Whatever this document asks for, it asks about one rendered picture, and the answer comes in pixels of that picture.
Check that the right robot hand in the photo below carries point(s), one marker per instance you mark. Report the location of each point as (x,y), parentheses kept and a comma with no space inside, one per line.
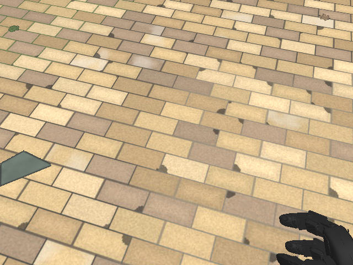
(337,248)

